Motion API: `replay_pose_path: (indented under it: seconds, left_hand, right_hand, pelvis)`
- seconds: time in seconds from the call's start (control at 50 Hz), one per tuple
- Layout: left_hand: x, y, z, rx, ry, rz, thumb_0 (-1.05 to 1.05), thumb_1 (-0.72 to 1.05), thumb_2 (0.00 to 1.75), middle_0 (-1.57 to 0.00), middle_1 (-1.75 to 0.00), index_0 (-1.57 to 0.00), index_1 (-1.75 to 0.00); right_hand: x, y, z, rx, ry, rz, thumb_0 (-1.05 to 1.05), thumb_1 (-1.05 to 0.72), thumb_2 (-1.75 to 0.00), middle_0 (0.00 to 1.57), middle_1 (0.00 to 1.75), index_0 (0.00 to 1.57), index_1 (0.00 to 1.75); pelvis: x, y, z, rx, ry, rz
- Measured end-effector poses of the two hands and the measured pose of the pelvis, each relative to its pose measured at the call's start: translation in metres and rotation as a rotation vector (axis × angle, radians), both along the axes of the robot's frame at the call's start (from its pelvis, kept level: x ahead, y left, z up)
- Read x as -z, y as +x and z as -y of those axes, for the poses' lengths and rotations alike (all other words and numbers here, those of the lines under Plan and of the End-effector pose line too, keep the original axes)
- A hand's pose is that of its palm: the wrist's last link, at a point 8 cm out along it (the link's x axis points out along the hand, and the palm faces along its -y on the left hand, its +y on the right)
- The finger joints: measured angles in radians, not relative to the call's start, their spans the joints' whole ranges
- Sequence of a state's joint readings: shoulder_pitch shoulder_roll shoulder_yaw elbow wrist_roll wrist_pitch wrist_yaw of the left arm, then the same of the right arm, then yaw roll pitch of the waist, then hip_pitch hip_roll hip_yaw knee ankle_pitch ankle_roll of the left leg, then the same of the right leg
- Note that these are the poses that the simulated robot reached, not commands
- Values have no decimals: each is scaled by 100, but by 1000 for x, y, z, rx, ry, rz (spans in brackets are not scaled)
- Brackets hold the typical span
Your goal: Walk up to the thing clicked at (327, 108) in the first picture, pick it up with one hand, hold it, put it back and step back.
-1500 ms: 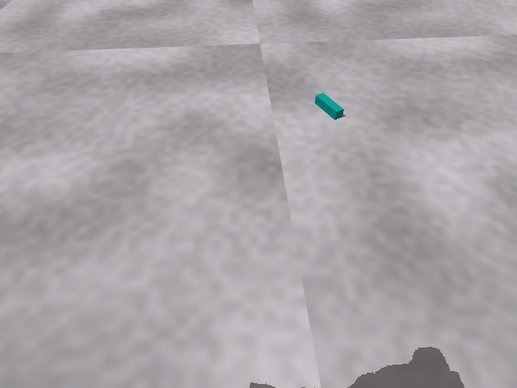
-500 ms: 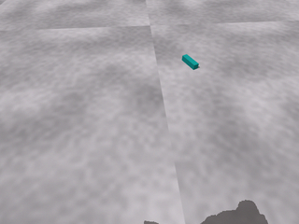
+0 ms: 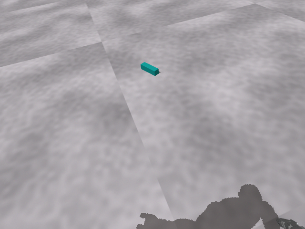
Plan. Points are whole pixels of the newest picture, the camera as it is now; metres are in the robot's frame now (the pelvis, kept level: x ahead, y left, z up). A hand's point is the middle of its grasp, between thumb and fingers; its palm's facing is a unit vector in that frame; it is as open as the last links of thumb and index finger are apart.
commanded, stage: walk up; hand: left
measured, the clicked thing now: (149, 68) +1.85 +0.16 -0.71
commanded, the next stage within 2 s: none
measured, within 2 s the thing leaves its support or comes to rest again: neither
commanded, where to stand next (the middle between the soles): +1.45 +0.25 m, yaw -43 degrees
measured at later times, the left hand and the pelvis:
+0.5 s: hand (77, 146) +0.44 +0.34 -0.11, palm faces -0.31 -0.86 -0.41, open 7.4 cm; pelvis +0.26 +0.08 +0.03, yaw -15 degrees
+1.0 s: hand (106, 93) +0.72 +0.27 -0.09, palm faces -0.39 -0.80 -0.45, open 7.4 cm; pelvis +0.52 +0.06 +0.02, yaw -25 degrees
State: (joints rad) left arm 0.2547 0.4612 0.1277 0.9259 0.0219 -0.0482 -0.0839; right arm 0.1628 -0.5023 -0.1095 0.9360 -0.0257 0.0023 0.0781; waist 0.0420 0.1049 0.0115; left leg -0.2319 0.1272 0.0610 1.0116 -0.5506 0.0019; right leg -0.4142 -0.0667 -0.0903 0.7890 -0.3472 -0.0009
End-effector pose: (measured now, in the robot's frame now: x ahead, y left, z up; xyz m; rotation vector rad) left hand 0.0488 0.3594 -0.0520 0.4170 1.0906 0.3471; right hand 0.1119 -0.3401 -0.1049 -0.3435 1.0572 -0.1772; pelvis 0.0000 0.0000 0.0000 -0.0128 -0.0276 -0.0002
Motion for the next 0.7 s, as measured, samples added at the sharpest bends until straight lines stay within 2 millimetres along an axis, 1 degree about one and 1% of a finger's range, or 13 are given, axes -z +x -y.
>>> replay_pose_path:
  seconds: [0.04,0.1,0.14,0.2,0.24,0.3,0.34,0.38,0.4,0.48,0.58,0.64,0.7]
  left_hand:
    - [1,11,9,1,-18,-20,1,91,90,-20,-30,-20,-30]
    - [0,27,21,8,-53,-72,1,91,90,-20,-30,-20,-30]
    - [2,43,24,28,-76,-101,1,90,90,-21,-30,-20,-30]
    - [8,76,22,71,-105,-129,1,90,90,-21,-30,-21,-30]
    - [15,106,15,107,-117,-138,1,90,90,-21,-30,-21,-30]
    - [29,162,-3,165,-121,-142,1,90,90,-21,-30,-21,-30]
    - [42,208,-20,211,-109,-138,1,90,90,-21,-30,-21,-30]
    - [50,257,-31,256,-84,-135,1,90,90,-21,-30,-21,-30]
    - [49,281,-33,280,-75,-128,1,90,90,-21,-30,-21,-30]
    - [29,373,-25,380,-85,-65,1,91,90,-21,-30,-20,-30]
    - [2,471,-9,474,-78,-17,1,91,90,-20,-30,-20,-30]
    - [-8,524,8,525,-67,0,1,91,90,-20,-30,-20,-30]
    - [-13,575,30,572,-62,25,1,91,90,-20,-30,-20,-30]
  right_hand:
    - [-6,21,-4,-3,21,13,1,-91,-90,20,29,20,30]
    - [-23,53,-19,-19,55,58,1,-91,-90,20,29,20,30]
    - [-35,71,-28,-25,69,77,1,-91,-90,20,29,20,30]
    - [-46,94,-37,-13,66,82,1,-91,-90,20,29,20,30]
    - [-51,108,-41,9,48,77,1,-91,-90,20,29,20,30]
    - [-52,129,-47,64,8,74,1,-91,-90,21,30,21,30]
    - [-48,140,-51,111,-29,82,1,-91,-90,21,30,21,30]
    - [-46,142,-59,169,-58,88,1,-91,-90,21,30,21,30]
    - [-47,139,-64,205,-57,80,0,-91,-90,20,29,20,30]
    - [-54,121,-87,323,-36,-8,0,-91,-90,20,29,20,30]
    - [-52,107,-109,428,-9,-105,1,-91,-90,21,30,20,30]
    - [-43,107,-117,480,18,-158,1,-91,-90,21,30,20,30]
    - [-28,119,-122,515,51,-195,1,-91,-90,21,30,20,30]
  pelvis:
    - [-6,15,-2,24,-17,7]
    - [-21,41,-6,55,-22,11]
    - [-28,61,-10,79,-19,10]
    - [-32,94,-18,115,-20,3]
    - [-31,117,-27,136,-27,-1]
    - [-22,158,-45,161,-36,-7]
    - [-10,187,-59,183,-29,-10]
    - [-4,207,-70,207,1,-4]
    - [-6,216,-74,217,2,-5]
    - [-25,254,-82,258,7,-12]
    - [-37,307,-86,307,25,-15]
    - [-37,340,-86,331,32,-13]
    - [-32,374,-80,355,41,-9]
